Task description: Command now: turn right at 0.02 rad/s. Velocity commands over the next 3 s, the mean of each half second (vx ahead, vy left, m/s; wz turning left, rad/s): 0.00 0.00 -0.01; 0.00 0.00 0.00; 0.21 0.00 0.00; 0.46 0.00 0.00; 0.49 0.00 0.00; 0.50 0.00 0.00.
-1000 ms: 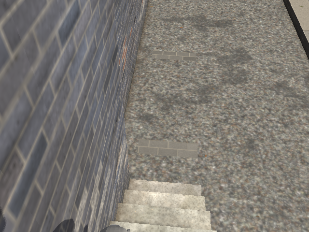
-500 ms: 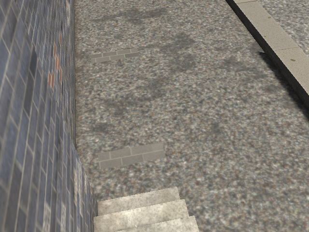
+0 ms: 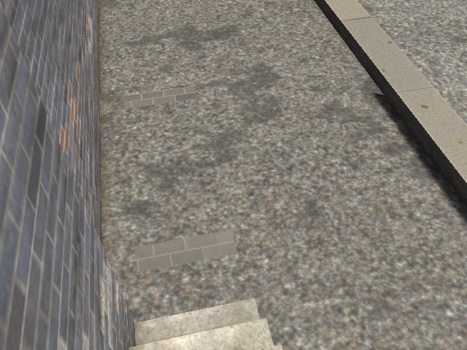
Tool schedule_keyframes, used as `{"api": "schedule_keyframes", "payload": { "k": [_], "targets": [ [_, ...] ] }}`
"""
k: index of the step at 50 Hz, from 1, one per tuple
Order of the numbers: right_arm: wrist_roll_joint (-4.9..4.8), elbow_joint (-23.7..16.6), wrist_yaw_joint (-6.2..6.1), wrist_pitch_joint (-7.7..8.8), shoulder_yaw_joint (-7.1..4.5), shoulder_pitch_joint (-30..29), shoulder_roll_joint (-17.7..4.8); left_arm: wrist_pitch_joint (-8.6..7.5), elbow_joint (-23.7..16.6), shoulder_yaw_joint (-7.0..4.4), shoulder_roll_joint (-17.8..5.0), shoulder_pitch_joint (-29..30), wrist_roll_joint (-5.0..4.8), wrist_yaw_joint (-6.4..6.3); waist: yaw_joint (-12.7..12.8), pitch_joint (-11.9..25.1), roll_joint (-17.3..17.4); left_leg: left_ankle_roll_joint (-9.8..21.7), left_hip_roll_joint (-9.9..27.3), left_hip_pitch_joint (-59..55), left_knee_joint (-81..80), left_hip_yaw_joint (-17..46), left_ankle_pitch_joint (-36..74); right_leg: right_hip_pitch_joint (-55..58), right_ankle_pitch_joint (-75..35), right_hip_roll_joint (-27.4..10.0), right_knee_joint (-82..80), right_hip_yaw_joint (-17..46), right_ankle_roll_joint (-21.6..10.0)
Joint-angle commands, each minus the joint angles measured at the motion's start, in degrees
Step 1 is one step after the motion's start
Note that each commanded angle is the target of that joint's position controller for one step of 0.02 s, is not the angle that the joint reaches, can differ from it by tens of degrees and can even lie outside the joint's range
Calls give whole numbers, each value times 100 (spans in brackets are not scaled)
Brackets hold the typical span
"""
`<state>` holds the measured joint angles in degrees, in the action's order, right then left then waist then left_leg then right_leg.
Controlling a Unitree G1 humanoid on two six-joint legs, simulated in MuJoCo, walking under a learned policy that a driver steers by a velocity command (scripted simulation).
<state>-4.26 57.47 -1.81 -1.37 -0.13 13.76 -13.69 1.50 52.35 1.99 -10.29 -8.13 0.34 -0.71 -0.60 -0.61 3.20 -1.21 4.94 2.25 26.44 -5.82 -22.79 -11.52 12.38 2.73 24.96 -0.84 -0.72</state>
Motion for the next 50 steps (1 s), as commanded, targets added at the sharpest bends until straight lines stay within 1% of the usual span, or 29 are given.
{"api": "schedule_keyframes", "payload": {
  "k": [1, 2, 4, 6, 7, 8, 10, 11, 15, 16, 17, 19, 20, 21, 22, 23, 28, 29, 33, 36, 37, 43, 44, 45, 46, 47, 48, 49, 50],
  "targets": [
    [-23, 57, 0, 78, -52, 350, -637, -7, -28, -99, -521, -87, -13, 6, -98, 226, -66, -177, 670, 233, -454, 274, 3215, 709, -2638, -870, -213, 604, -222],
    [36, 160, 46, 88, -11, 422, -560, 1, 46, -97, -522, 4, -55, 30, -132, 197, 124, -189, 705, 266, -554, 261, 2871, 688, -2495, -962, -255, 679, -243],
    [30, 237, 95, 98, 9, 440, -489, 33, 201, -96, -498, 22, -85, 72, -127, 93, 44, -175, 685, 401, -771, 299, 2220, 725, -2017, -932, -432, 717, -197],
    [31, 350, 126, 101, 47, 513, -387, 60, 356, -85, -422, -12, -61, 111, -113, -62, 63, -144, 651, 574, -928, 299, 1794, 715, -1534, -919, -560, 726, -162],
    [81, 468, 141, 89, 59, 710, -346, 89, 424, -82, -413, -1, -3, 160, -119, -308, -88, -106, 655, 722, -1025, 285, 1538, 586, -1124, -863, -600, 720, -171],
    [104, 512, 189, 89, 94, 815, -279, 134, 512, -91, -381, -3, 22, 222, -87, -353, -103, -70, 617, 897, -1128, 216, 1124, 680, -944, -829, -669, 715, -121],
    [118, 566, 207, 112, 97, 895, -244, 180, 609, -95, -313, 31, 38, 289, -62, -434, -85, -37, 544, 1123, -1280, 216, 653, 735, -825, -811, -670, 732, -82],
    [137, 623, 207, 172, 84, 1055, -239, 199, 647, -73, -252, 0, 96, 307, -55, -394, -107, -41, 498, 1214, -1281, 269, 372, 839, -682, -779, -619, 738, -75],
    [148, 645, 213, 258, 74, 1137, -218, 212, 821, -84, -351, 35, 109, 314, -8, -524, -283, -1, 490, 1439, -1296, 301, 142, 741, -586, -774, -641, 755, -43],
    [149, 659, 215, 265, 75, 1185, -201, 211, 853, -82, -351, 37, 107, 313, -11, -530, -298, 7, 480, 1450, -1286, 300, 133, 717, -570, -773, -644, 756, -37],
    [208, 668, 193, 268, 27, 1212, -269, 225, 884, -57, -309, -117, 89, 382, -5, -497, -176, -10, 400, 1410, -1222, 299, 323, 567, -417, -751, -603, 753, -23],
    [207, 671, 171, 276, 25, 1292, -233, 218, 964, -68, -326, -193, 109, 401, -5, -509, -257, 32, 391, 1452, -1147, 310, 284, 450, -370, -730, -532, 720, -14],
    [202, 670, 168, 279, 26, 1323, -211, 216, 979, -66, -318, -199, 115, 395, -13, -508, -295, 43, 384, 1463, -1124, 303, 269, 398, -341, -727, -532, 724, -7],
    [221, 710, 156, 286, 54, 1403, -101, 233, 980, -68, -262, -183, 103, 374, -31, -486, -241, 69, 374, 1461, -1173, 311, 272, 400, -316, -693, -502, 732, -28],
    [221, 709, 122, 309, 31, 1353, -170, 226, 1014, -60, -252, -250, 82, 336, -6, -532, -161, 85, 382, 1536, -1122, 339, 338, 378, -411, -694, -446, 700, 1],
    [212, 704, 108, 323, 27, 1349, -179, 220, 1048, -56, -250, -302, 93, 317, 5, -505, -203, 97, 382, 1525, -1079, 325, 375, 369, -453, -700, -426, 701, 0],
    [206, 745, 99, 330, 20, 1442, -190, 201, 1126, -51, -261, -391, 98, 294, -18, -470, -320, 116, 354, 1389, -911, 287, 566, 192, -475, -700, -461, 719, 7],
    [248, 733, 132, 306, 55, 1397, -164, 166, 1129, -50, -261, -327, 108, 334, -43, -484, -358, 111, 345, 1508, -924, 288, 513, 224, -529, -669, -388, 712, 63],
    [239, 752, 134, 300, 70, 1381, -194, 124, 1179, -36, -243, -434, 111, 350, -18, -409, -293, 114, 325, 1486, -847, 260, 625, 249, -653, -679, -348, 717, 64],
    [235, 795, 113, 298, 118, 1390, -130, 109, 1228, -31, -224, -479, 109, 330, -26, -365, -261, 101, 318, 1387, -737, 230, 939, 237, -888, -687, -314, 707, 42],
    [239, 816, 112, 318, 140, 1505, -93, 85, 1224, -43, -253, -429, 43, 382, -8, -340, -160, 115, 346, 1272, -822, 250, 1052, 280, -815, -667, -366, 725, 52],
    [233, 783, 112, 342, 166, 1507, -106, 57, 1369, -23, -195, -448, 60, 389, 20, -316, -183, 108, 402, 1069, -759, 268, 1573, 338, -1146, -686, -363, 685, 36],
    [244, 719, 122, 330, 182, 1413, -63, 47, 1422, -57, -247, -467, 7, 380, 60, -370, -260, 71, 444, 1026, -762, 271, 1843, 282, -1247, -692, -412, 640, 61],
    [236, 710, 125, 327, 182, 1420, -80, 39, 1444, -52, -226, -470, 2, 373, 48, -336, -203, 60, 451, 972, -746, 267, 1973, 318, -1310, -696, -410, 636, 66],
    [233, 772, 125, 322, 220, 1446, -6, 25, 1423, -49, -190, -438, -9, 342, 48, -230, -103, 56, 456, 979, -728, 265, 2094, 439, -1462, -720, -378, 643, 43],
    [926, 524, 723, 258, -40, 1281, -28, -249, 1622, -32, -401, -1135, -120, 570, 189, -473, -241, 129, -297, 1197, -735, 130, 2095, 426, -753, -316, 358, -107, 196],
    [932, 491, 951, 289, -175, 1112, -261, -475, 1729, -78, -431, -1388, -90, 657, 239, -300, -257, 244, -279, 1276, -739, 176, 2161, 396, -535, -235, 629, -149, 310],
    [858, 421, 1017, 310, -254, 1000, -249, -630, 1706, -81, -387, -1446, -53, 674, 213, -323, -366, 308, -284, 1316, -709, 152, 1770, 269, -375, -307, 675, -102, 339],
    [231, 539, 369, 269, -44, 1107, -217, -241, 1356, 65, -75, -585, 174, 466, 136, -177, 285, 141, 304, 933, -695, 74, 1656, 1, -708, -735, -81, 656, 112]
  ]
}}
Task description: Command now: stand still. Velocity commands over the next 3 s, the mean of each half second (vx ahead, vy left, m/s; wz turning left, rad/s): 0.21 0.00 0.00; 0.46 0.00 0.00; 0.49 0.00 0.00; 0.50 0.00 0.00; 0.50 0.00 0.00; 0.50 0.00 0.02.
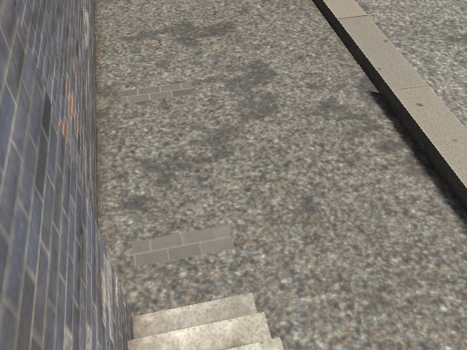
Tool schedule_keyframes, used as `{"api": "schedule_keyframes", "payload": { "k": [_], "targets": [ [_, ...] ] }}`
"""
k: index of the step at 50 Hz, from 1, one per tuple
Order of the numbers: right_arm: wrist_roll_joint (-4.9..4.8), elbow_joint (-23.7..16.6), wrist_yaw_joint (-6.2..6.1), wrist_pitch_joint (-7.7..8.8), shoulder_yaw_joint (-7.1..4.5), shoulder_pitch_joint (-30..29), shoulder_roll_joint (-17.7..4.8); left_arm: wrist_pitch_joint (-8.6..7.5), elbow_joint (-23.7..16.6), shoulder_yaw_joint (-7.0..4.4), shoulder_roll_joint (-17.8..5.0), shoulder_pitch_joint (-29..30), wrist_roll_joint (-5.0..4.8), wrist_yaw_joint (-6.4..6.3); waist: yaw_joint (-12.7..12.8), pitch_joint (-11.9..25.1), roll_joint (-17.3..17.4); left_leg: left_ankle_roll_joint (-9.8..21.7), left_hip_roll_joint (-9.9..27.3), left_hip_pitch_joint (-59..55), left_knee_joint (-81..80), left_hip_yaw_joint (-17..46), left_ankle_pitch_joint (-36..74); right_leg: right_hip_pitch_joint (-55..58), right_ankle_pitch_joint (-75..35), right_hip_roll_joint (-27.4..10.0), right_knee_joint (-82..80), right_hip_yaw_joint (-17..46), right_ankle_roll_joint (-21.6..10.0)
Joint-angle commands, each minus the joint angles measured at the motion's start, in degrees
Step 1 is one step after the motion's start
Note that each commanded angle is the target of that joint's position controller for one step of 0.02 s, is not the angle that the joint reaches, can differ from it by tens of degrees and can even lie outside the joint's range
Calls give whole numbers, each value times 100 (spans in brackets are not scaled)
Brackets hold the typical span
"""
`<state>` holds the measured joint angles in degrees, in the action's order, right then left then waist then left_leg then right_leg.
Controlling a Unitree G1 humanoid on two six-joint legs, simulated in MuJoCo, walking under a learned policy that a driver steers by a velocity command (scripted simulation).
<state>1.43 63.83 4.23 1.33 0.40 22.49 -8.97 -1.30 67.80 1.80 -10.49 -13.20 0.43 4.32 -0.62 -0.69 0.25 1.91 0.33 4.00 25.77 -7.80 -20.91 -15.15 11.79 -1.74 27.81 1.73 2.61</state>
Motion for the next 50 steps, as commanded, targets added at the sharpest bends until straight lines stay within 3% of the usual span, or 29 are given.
{"api": "schedule_keyframes", "payload": {
  "k": [1, 2, 7, 10, 15, 16, 18, 19, 20, 24, 29, 30, 31, 34, 35, 36, 38, 39, 40, 41, 42, 43, 44, 45, 46, 47, 48, 49, 50],
  "targets": [
    [182, -248, 184, -46, -130, 311, -26, -191, -8, -49, -513, -463, -149, 94, 2, -626, -592, -122, 121, 1034, -577, 357, 1109, 235, -225, -16, 130, -289, -106],
    [161, -202, 300, 10, -228, 273, -366, -315, -9, -59, -518, -576, -200, 139, 67, -406, -229, -29, 202, 700, -534, 434, 1326, 2, -181, -10, 146, -233, -38],
    [51, -377, 328, 7, -408, 120, -510, -306, -105, -135, -533, -677, -197, -80, 19, -265, -109, 166, 160, 436, -442, 480, 1675, -227, -233, 5, 262, -384, -150],
    [295, -437, 96, 64, -679, 357, -1004, -356, -400, -357, -779, -642, -24, -259, -197, -637, 341, 902, 625, 823, -863, 964, -1034, -734, 1663, 287, 1314, -847, -319],
    [506, -316, -182, 322, -556, 1135, -427, -583, -1082, -465, -437, -303, 130, -459, -615, -782, 478, 1717, 1843, -34, -302, 2108, 426, -2858, 1799, -308, 3159, -294, -629],
    [-627, -198, -460, 227, -609, 359, -944, -238, -1016, -209, -108, -344, 505, -441, -83, -365, 1388, 895, 1290, -298, 864, 923, 2155, -2065, 915, -535, 1819, -79, -737],
    [-563, -447, -590, 92, -583, -294, -895, -187, -584, -314, -514, -1848, 367, -401, 602, -1, -255, 87, 223, 1808, 2649, -101, 1832, 967, -2272, -159, 753, -203, -787],
    [-539, -635, -564, 102, -580, -372, -757, -217, -272, -509, -1291, -2716, 353, -396, 982, 1, -1767, 60, -201, 3477, 4373, 38, -1020, 2202, -2623, -1071, 234, 1315, -1386],
    [-440, -702, -640, 137, -579, -672, -898, -167, -220, -577, -1455, -3192, 247, -367, 1327, -201, -1545, 247, -166, 4388, 4633, 941, -1516, 2327, -2263, -1552, -84, 2331, -1645],
    [-325, -500, -786, -16, -684, -286, -966, -125, -442, -472, -934, -1998, 469, -428, 364, -832, -542, -65, 353, 4120, 4220, 1603, 584, 462, -214, -1819, 143, 1846, -1668],
    [-348, -763, -445, -91, -496, -567, -304, -531, -626, -324, -833, -469, -25, -526, -478, -444, -132, -140, -268, 551, 1746, 928, 5613, -3075, 2419, -702, 863, -355, -752],
    [1202, -697, 119, 45, -210, 522, -110, -986, -1049, 175, -257, -520, 998, -485, -638, -1160, -1053, 229, 205, 884, 2905, 1352, 5815, -3697, 1789, -876, 1727, -755, -907],
    [1379, -661, 310, 144, -379, 738, -584, -1123, -942, 246, -101, -498, 981, -515, -746, -883, -761, 318, 107, 1048, 3380, 1175, 5182, -3467, 1970, -1000, 2153, -646, -1045],
    [880, -1432, 368, 166, -277, -673, -813, -1034, -450, 204, -780, -1929, 568, -676, 80, -591, 26, 163, 134, 2296, 2440, 1218, 3374, -1595, 2596, -1283, 3339, 74, -1085],
    [-580, -889, -323, 188, -566, -777, -1058, -664, -474, -274, -1320, -1688, 194, -499, 315, -114, 374, -140, -157, 2010, 1396, 559, 4568, -579, 1384, -926, 3440, -232, -702],
    [731, -1101, 94, 153, -155, 321, -862, -738, -730, 2, -1609, -1598, 803, -414, -289, -489, -408, -6, 241, 207, 2242, 1279, 2795, -2327, 2333, -1110, 4542, 261, -653],
    [939, 154, 147, 350, -671, 3222, -1780, -677, -809, -432, -1905, -952, 577, -108, -1451, -624, 1362, 475, -269, -1315, 1097, 1145, 2207, -3403, 2516, -14, 8727, -406, -400],
    [904, 384, 80, 519, -646, 3446, -1771, -631, -1079, -548, -1784, -817, 458, -65, -1494, -878, 2506, 385, -510, -878, -209, 956, 2592, -3625, 3256, 545, 10108, -234, -806],
    [779, 117, 132, 646, -617, 2974, -2156, -755, -1425, -529, -1534, -1498, 414, 112, -520, -88, 2265, 1193, 193, -1916, 1855, 2288, 6026, -4970, 3067, 692, 10406, -28, -958],
    [651, 125, 188, 792, -606, 2632, -2112, -879, -1987, -387, -1277, -577, 344, 264, -613, 19, 1143, 1664, 824, -2280, 1756, 3094, 5361, -6451, 3116, 506, 10209, -133, -1045],
    [497, -177, 97, 862, -245, 1549, -971, -940, -2402, -215, -777, 38, 225, 239, -317, 0, -281, 1396, 1540, -1614, 2042, 3675, 3365, -7248, 1492, -272, 7594, 818, -992],
    [611, -162, 88, 753, -116, 1477, -466, -843, -2439, -94, -454, 69, 186, 108, -272, -794, -51, 1844, 2084, -269, 1409, 4960, 1829, -7681, 1038, -774, 7068, 1279, -768],
    [479, -619, 46, 639, 184, 301, 349, -702, -1904, -88, -651, -498, 226, -92, 47, -1174, -930, 1906, 1724, 2208, 1627, 3816, 1542, -5974, -1481, -1154, 4487, 1186, -694],
    [612, -1246, -33, 541, 245, -193, 261, -504, -1533, -110, -575, -1289, 233, -268, 640, -1084, -668, 1824, 1278, 5397, 1895, 3125, 2126, -2408, -1976, -998, 4383, 491, -176],
    [592, -1340, -60, 652, 37, -275, -579, -399, -1223, -95, -461, -2435, 362, -87, 1224, -800, 319, 1583, 601, 6800, 2256, 2605, 2532, -364, -1826, -120, 6269, -619, 50],
    [272, -1349, -196, 788, 79, 273, -339, -380, -1360, -78, -825, -1808, 573, 25, 428, -741, -117, 1148, 255, 5290, 2880, 2255, 1303, -1855, -2826, -519, 4611, 193, 95],
    [-959, -536, -691, 657, -209, 571, -1057, -285, -1521, -203, -576, -827, 157, -349, 374, 492, 247, 1090, 616, 3181, 3631, 2983, 1594, -1180, -2933, 31, 3764, -86, -166],
    [-969, -789, -823, 588, -115, 593, -664, -317, -1832, -65, -588, -72, 45, -435, 72, -89, -594, 736, 37, 3712, 3738, 2134, 1174, -570, -4491, 195, 1668, -427, -159],
    [-731, -800, -853, 334, -194, 475, -997, -213, -1931, -60, -444, 162, -130, -427, -130, 23, -66, 928, 152, 3265, 3716, 2295, 1060, -225, -4042, 108, 775, -92, -273]
  ]
}}
Over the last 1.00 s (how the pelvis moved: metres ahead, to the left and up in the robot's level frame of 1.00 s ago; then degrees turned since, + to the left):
-0.02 0.03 0.00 0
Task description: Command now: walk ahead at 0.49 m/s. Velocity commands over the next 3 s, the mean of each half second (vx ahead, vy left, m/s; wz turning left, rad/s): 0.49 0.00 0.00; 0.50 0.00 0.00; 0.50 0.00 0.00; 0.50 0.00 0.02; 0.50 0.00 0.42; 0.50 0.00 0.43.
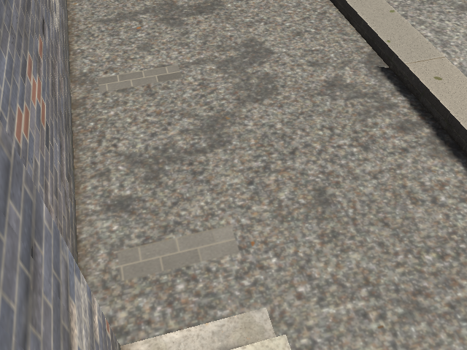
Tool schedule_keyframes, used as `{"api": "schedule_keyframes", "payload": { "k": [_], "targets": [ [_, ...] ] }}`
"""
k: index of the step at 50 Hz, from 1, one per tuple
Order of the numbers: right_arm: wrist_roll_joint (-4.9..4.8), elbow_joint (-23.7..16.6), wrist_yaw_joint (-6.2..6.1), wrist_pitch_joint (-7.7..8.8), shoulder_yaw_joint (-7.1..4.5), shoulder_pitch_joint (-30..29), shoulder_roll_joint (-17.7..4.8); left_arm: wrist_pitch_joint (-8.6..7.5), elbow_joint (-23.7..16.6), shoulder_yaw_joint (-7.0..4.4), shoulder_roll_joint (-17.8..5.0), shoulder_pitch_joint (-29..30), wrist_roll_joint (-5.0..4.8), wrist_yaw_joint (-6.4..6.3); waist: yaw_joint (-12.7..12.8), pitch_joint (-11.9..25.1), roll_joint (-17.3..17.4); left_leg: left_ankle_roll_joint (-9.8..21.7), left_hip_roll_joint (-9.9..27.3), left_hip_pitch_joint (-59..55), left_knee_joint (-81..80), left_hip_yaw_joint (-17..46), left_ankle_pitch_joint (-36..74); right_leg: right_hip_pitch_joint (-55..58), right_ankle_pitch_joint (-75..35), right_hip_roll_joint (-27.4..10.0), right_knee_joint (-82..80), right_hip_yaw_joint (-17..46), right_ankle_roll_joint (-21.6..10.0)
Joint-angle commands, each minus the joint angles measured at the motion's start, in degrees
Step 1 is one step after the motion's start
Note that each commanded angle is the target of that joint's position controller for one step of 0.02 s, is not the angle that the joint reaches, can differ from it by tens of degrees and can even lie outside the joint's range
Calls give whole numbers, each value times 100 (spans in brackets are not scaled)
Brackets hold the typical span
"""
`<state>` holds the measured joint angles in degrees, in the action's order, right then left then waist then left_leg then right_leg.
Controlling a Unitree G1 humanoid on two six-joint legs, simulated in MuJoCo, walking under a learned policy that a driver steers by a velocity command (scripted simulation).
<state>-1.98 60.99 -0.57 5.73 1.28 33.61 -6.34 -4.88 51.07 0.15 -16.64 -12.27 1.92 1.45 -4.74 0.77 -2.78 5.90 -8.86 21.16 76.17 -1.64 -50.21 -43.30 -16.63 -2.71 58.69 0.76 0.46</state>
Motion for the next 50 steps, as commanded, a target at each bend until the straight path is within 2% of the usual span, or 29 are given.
{"api": "schedule_keyframes", "payload": {
  "k": [1, 3, 4, 5, 7, 9, 10, 15, 16, 17, 18, 19, 20, 22, 23, 24, 25, 26, 27, 28, 29, 31, 34, 36, 37, 41, 44, 49, 50],
  "targets": [
    [-125, -364, -310, -226, -341, -462, -1295, 128, -371, 72, -19, -68, -385, -191, 261, -537, 399, 689, 1154, 1052, -662, 1552, 5109, 2563, -285, 130, -3052, -117, -205],
    [-123, -312, -279, -192, -486, -1111, -1351, 272, 534, -188, -566, -2749, -196, -73, 1431, -77, 1099, 684, 1222, 2802, 1855, 1497, 5597, 5482, 387, -463, -3090, 874, -830],
    [-31, -437, -183, -132, -485, -1281, -942, 338, 692, -222, -685, -3101, -408, 4, 1795, -305, -229, 436, 2, 3288, 4211, 434, 983, 5464, -1455, -935, -3507, 1174, -1071],
    [-174, -767, -179, -137, -394, -123, -488, 257, 689, -117, -570, -2755, -298, 106, 573, 170, -927, 312, 97, 4530, 4878, 417, -197, 6191, -3894, -1521, -1462, 1339, -959],
    [-106, -695, -304, -222, -366, -169, -677, 305, 797, -424, -1003, -2601, -118, 120, 738, 325, -1154, 205, 384, 4689, 4622, 1056, 605, 4915, 1195, -2010, -2652, 2667, -1934],
    [64, -656, -260, -295, -506, -906, -743, 231, 690, -182, -337, -1669, 126, 73, 449, -587, -444, -354, 545, 4361, 2804, 1337, 2630, 2724, 4214, -1579, -3038, 2402, -1682],
    [968, -967, 320, -262, -210, -299, -239, -141, 996, -100, -342, -2054, 470, -2, 584, -1898, 115, -140, 1021, 4883, 2229, 1432, 4295, 1062, 4838, -1487, -3536, 2732, -1791],
    [1131, -1366, 1015, -354, -155, -1342, -468, -734, 1583, 357, 316, -2335, 419, -341, 523, -543, -37, -169, 1448, 4076, -23, 1018, 7702, 699, 4646, -834, -2101, 1977, -1756],
    [1063, -1379, 993, -362, -213, -1765, -785, -796, 1440, 376, 149, -2260, 341, -432, 698, -335, 399, -269, 1370, 3226, -1029, 696, 8795, 145, 5149, -727, -1741, 1609, -1708],
    [28, -1575, 72, -298, -341, -2393, -373, -332, 992, 37, -248, -1000, -357, -154, 250, 351, 733, -639, 1061, 1686, -1085, 760, 8192, 351, 5125, -1046, -2281, 2384, -1170],
    [-37, -1484, -133, -299, -316, -2032, -537, -138, 805, -4, -422, -660, -438, 0, 169, 378, 464, -705, 1151, 944, -1502, 677, 7969, 101, 4998, -1033, -2176, 2093, -1044],
    [1250, -1381, 657, -328, -162, -1619, -967, -472, 784, 256, -392, -1316, 305, -168, 453, -1072, -479, -568, 1379, 1715, -1777, 473, 7991, -741, 6158, -734, -1288, 1081, -1166],
    [1348, -1247, 838, -325, -223, -1651, -973, -481, 755, 262, -260, -1574, 284, -217, 648, -819, -420, -606, 1224, 986, -2420, 200, 7824, -650, 6528, -451, -841, 683, -1153],
    [1253, -1418, 912, -297, -96, -1726, -723, -359, 851, 337, -319, -2158, 334, -283, 767, -641, -415, -718, 1048, 291, -3200, -68, 6978, -407, 6857, -475, -335, 881, -1207],
    [-270, -1538, 155, -174, -256, -2816, -597, -80, 701, 29, -45, -1556, -230, -317, 978, -354, 699, -918, 954, 139, -4227, -39, 8186, 992, 4852, -422, -942, 1141, -1027],
    [-439, -1667, -51, -232, -249, -2553, -709, 177, 615, -71, -395, -1422, -33, -337, 997, -631, 280, -876, 1372, 179, -5278, 349, 7472, 1461, 4640, -507, -709, 1443, -1052],
    [1013, -1763, 573, -260, -12, -2080, -842, 180, 710, 202, -773, -2135, 54, -132, 756, -1037, -795, -660, 1631, -195, -6871, 504, 4234, 1206, 5877, -1110, 473, 2537, -965],
    [-97, -1054, -56, -150, -494, -783, -1143, 300, 967, -205, -227, -1931, 125, -273, 734, -589, -128, -699, 1493, -1423, -5994, 3, 7967, 1693, 3086, -69, 1551, 640, -884],
    [1024, -547, 460, -139, -478, 288, -1780, 400, 750, 112, -674, -2193, 264, 298, 14, -196, 1011, -401, 1589, -2437, -7566, 522, 6325, 943, 5685, 57, 4365, 1267, -479],
    [1118, -268, 565, -150, -704, 1495, -1941, 255, 1188, 81, -199, -2948, 565, 688, -356, 293, 1553, 28, 1502, -4729, -4357, 212, 6883, -1713, 5775, 560, 6053, 1236, -517],
    [1079, -400, 647, -139, -730, 1536, -2468, 6, 717, -24, -116, -3388, 204, 691, -3, 1247, 1514, 371, 2328, -5505, -3153, 1286, 9448, -3013, 5835, 640, 7428, 866, -358],
    [560, -643, 908, -46, -704, 146, -2221, -133, -458, 341, 154, -1900, -99, 395, 141, 491, 866, 1598, 3581, -4044, -5093, 3847, 4240, -4828, 5187, -165, 6980, 698, 45],
    [748, -693, 615, 197, -8, -740, 144, 163, -277, 552, 628, -1860, -68, 102, 860, -1107, -333, 670, 2535, -314, -5088, 1822, 3910, -3488, 1659, -1265, 3180, 1143, -29],
    [463, -752, 495, 342, 1, -548, -193, 238, -21, 251, 324, -1781, 205, 251, 606, -1308, 773, 508, 1346, 2954, -5030, 568, 2914, -556, 250, -592, 2204, -92, -214],
    [620, -803, 507, 352, -71, -633, -616, 164, -54, 234, 407, -1649, 361, 344, 797, -959, 966, 588, 1370, 3484, -4967, 806, 3028, 127, 166, -439, 3050, -195, -188],
    [679, -418, 204, 262, 66, 534, -84, 90, -290, 305, 237, -1014, 297, 164, 168, -531, 91, 735, 2035, -706, -3351, 2094, 4103, -3342, -746, -806, -322, 844, -228],
    [555, -601, 310, 207, 156, 258, -136, 205, -305, 187, -40, -493, 361, 280, 241, -442, 282, 636, 1227, 2156, -3037, 1125, 2533, 247, -1690, -308, -341, -135, -265],
    [513, -94, 73, 35, 24, 1443, -134, 216, -534, 197, 95, 479, 325, 422, -387, -808, 582, 711, 1642, -798, -1931, 2302, 3592, -989, -117, -517, -3163, 378, -325],
    [645, -239, 250, -36, -92, 910, -686, 222, -338, 163, 18, -346, 518, 382, 213, -637, 761, 717, 1643, 660, -1807, 2312, 3565, 1056, 247, -186, -1788, -25, -316]
  ]
}}
Over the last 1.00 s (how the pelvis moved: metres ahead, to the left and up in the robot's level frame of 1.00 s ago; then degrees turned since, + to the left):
0.29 0.07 -0.35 1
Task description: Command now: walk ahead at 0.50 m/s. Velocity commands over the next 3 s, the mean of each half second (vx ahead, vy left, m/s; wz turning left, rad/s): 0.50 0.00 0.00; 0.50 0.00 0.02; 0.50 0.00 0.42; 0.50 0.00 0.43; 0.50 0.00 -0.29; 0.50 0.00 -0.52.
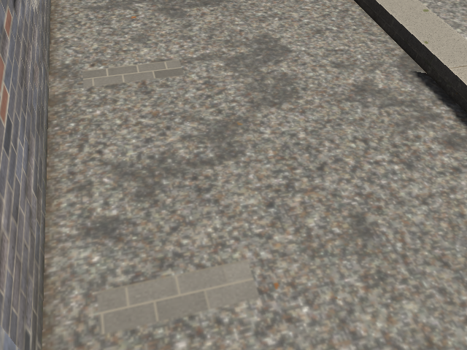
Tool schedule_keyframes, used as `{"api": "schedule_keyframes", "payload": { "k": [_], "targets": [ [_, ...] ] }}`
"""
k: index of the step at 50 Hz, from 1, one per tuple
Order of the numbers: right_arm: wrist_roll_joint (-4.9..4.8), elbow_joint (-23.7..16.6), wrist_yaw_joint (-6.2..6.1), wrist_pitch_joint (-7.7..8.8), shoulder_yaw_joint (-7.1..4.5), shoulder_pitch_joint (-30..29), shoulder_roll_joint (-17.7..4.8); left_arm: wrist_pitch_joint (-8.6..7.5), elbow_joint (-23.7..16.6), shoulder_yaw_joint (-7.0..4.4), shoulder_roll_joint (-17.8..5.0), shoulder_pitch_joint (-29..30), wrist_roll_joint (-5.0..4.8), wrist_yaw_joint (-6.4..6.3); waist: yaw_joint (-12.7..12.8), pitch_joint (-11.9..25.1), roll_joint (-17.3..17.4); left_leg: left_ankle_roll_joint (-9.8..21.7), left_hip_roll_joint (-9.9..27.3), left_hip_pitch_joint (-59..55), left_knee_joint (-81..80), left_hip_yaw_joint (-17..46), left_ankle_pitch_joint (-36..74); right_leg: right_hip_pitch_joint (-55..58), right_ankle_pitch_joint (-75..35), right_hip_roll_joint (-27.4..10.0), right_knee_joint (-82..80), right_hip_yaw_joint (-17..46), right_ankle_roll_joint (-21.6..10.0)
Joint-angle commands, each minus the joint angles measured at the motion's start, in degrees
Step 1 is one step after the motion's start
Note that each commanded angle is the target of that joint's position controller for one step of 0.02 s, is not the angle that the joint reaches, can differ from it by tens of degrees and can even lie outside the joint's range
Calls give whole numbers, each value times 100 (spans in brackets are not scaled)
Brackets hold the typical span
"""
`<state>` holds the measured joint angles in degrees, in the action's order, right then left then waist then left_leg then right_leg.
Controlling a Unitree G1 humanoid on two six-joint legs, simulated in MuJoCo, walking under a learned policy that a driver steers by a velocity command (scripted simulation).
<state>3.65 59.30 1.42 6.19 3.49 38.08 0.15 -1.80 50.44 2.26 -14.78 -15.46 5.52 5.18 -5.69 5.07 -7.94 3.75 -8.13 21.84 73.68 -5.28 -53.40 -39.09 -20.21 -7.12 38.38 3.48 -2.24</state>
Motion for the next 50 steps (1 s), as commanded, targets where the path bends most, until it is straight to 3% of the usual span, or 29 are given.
{"api": "schedule_keyframes", "payload": {
  "k": [1, 3, 4, 5, 6, 7, 8, 9, 10, 11, 14, 18, 26, 28, 29, 30, 31, 33, 34, 35, 36, 38, 39, 41, 44, 46, 47, 48, 50],
  "targets": [
    [106, -378, 167, -79, -388, -412, -1345, -139, 100, -104, -231, -1066, 132, -31, 800, -1047, 1040, 758, 1463, 1359, -780, 2465, 3902, 1783, 778, 222, 380, -71, -131],
    [-171, -744, 332, -22, -442, -1251, -1528, -326, 819, -485, -985, -2562, -379, -302, 1532, -967, 16, 306, 483, 1066, 1560, 1185, 4291, 3773, 480, 241, -3216, -757, -107],
    [238, -364, 615, -61, -566, -789, -1920, -236, 1200, -736, -1306, -3824, -304, -255, 1727, -170, -440, 146, -21, 2686, 3924, 1119, 2865, 6437, -1062, -201, -1665, -546, -666],
    [80, -390, 738, 17, -581, 178, -1483, -241, 1032, -811, -1796, -3573, -285, -33, 1091, 1243, -666, 102, -259, 4165, 5642, 1076, 454, 8038, -3680, -1162, 739, 379, -1717],
    [-80, -1002, 703, 88, -472, -527, -1247, -261, 1099, -887, -1731, -3327, 70, -19, 1310, 1012, 194, 154, 30, 5094, 5143, 999, 682, 7647, -3720, -1423, 468, 1008, -1959],
    [-118, -1384, 557, 34, -309, -896, -760, -249, 1180, -952, -1741, -2846, 159, -56, 1174, 202, 457, 238, 575, 6023, 4905, 1365, 1550, 6564, -580, -1931, -277, 1809, -2172],
    [-111, -1222, 455, -120, -290, -859, -816, -205, 1326, -803, -1240, -2567, 177, -43, 940, -540, 1125, 310, 970, 6099, 4352, 1616, 2571, 5036, 2107, -1919, -892, 2175, -2076],
    [124, -952, 315, -190, -137, -549, -404, -237, 1231, -413, -18, -2125, 264, -128, 575, -1221, 1586, 394, 1586, 5474, 2262, 1968, 4404, 3427, 2106, -1545, -1088, 1668, -1671],
    [128, -940, 380, -246, -90, -378, -308, -313, 1294, -253, 238, -1984, 310, -237, 196, -1751, 1177, 459, 1726, 4883, 1960, 1599, 4929, 2025, 1937, -1188, -1272, 1418, -1570],
    [108, -780, 552, -330, -149, -408, -484, -451, 1291, -106, 602, -1828, 18, -345, 203, -1627, 1181, 391, 1724, 4009, 671, 1353, 6220, 966, 2452, -900, -1340, 959, -1593],
    [317, -1010, 875, -287, -138, -1027, -767, -849, 1532, 131, 268, -1805, -25, -489, 165, -1068, 871, 79, 1703, 3079, -2, 1370, 7792, 266, 2863, -470, -832, 613, -1404],
    [399, -1067, 681, -241, -261, -1948, -1277, -849, 1508, 180, -420, -1798, 27, -427, 437, -890, 569, -320, 1320, 1377, -1440, 1097, 8646, -36, 4249, -270, 39, 400, -1475],
    [340, -1223, 556, -263, -145, -2894, -1611, -544, 1332, 24, -421, -2119, -128, -454, 1017, -1235, 658, -421, 1258, 926, -4030, 841, 6237, 1858, 3679, -323, 2066, 1444, -1290],
    [186, -359, 476, -158, -368, -546, -1935, -409, 1140, -137, -924, -1361, 116, -169, -143, -998, 946, -303, 886, -2633, -4429, 128, 6609, -18, 3547, 114, 3870, 679, -1015],
    [284, 351, 398, -75, -543, 1345, -2181, -415, 1184, -321, -1184, -1284, 76, -14, -924, -885, 1940, -11, 925, -4130, -5292, 171, 7035, -729, 4069, 779, 6125, 78, -626],
    [474, 343, 413, -100, -689, 1767, -2411, -435, 1190, -502, -1206, -1355, -192, 193, -1102, -828, 2534, 699, 1557, -4835, -5423, 1051, 7764, -1837, 6210, 1438, 8251, -44, -500],
    [378, 52, 496, -94, -834, 810, -3053, -490, 730, -549, -802, -1410, -346, 336, -152, -210, 2211, 1361, 2458, -5800, -3752, 1595, 10361, -3165, 6319, 1323, 9223, -422, -483],
    [337, -70, 416, -143, -778, 74, -2470, -644, -130, -304, -284, -440, -330, 339, -129, -284, 891, 1491, 2858, -5063, -3832, 2115, 7585, -4806, 5218, 697, 8284, -166, -535],
    [314, -102, 446, -156, -564, -395, -1732, -617, -240, -306, -151, -334, -312, 158, 180, -1098, 1219, 1733, 3474, -3406, -4246, 3441, 5142, -4975, 4702, 217, 7742, 478, -481],
    [409, -304, 364, -80, -221, -1006, -518, -596, -196, -84, 178, -111, -34, 29, 388, -1744, 198, 1372, 3118, -2095, -4632, 2557, 4911, -4922, 2648, -588, 4933, 900, -489],
    [91, -710, 302, 16, -155, -1903, -449, -617, 218, -139, 39, -316, -68, -43, 732, -1950, 8, 1388, 2330, 430, -4864, 1435, 5092, -2585, 654, -585, 2513, 340, -470],
    [98, -699, 269, 238, -259, -2040, -1183, -367, 331, -177, 45, -688, 140, 65, 1083, -1177, 1579, 1194, 1544, 3200, -4542, 973, 3946, 1163, 124, 92, 3909, -620, -294],
    [62, -773, 119, 318, -247, -1926, -1136, -366, 289, -125, -130, -430, 312, 99, 782, -1159, 1220, 974, 1341, 2093, -4054, 964, 3702, 127, -1026, -131, 2545, -9, -206],
    [224, -1015, 128, 394, -276, -1846, -1659, -449, 219, -217, -480, 32, 18, -103, 675, -961, 569, 645, 1051, 2817, -3294, 749, 2722, 2117, -1925, 171, 1162, -501, 21],
    [9, -753, 99, 251, -373, -1093, -2045, -307, -286, -292, -1003, 1353, 71, -122, 204, -1558, 813, 1026, 1914, -237, -2629, 2198, 3306, -385, -180, -85, -205, -34, 123],
    [-136, -384, -49, 69, -400, -341, -1887, -266, -476, -142, -523, 2222, 32, -62, -433, -1543, 644, 976, 1846, -1975, -2134, 2521, 3990, -902, 172, -113, -1973, -191, 67],
    [-852, -262, -399, -282, -683, -672, -1732, -230, -987, -255, -143, 2199, -1377, -145, -351, -1489, 407, 724, 1567, -1408, -1217, 2490, 4851, 6, -204, -172, -2264, 307, -54],
    [-694, -144, -508, -350, -681, -829, -1722, -169, -692, -349, -275, 1261, -1489, -182, 147, -1067, 477, 676, 1555, -1088, -233, 2130, 5285, 971, -914, -143, -2554, 12, -120],
    [-448, 64, -365, -253, -609, -745, -1111, -25, 206, -652, -615, -1385, -944, -284, 1233, -103, -138, 26, 419, 1338, 2964, 1157, 3097, 4878, -2729, -276, -2148, -364, -532]
  ]
}}
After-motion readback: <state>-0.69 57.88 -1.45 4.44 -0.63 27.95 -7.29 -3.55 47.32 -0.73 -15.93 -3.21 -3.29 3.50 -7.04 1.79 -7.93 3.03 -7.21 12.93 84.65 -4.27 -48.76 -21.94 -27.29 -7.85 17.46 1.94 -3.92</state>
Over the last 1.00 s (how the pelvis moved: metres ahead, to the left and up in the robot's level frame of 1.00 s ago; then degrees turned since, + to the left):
0.44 0.11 -0.43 1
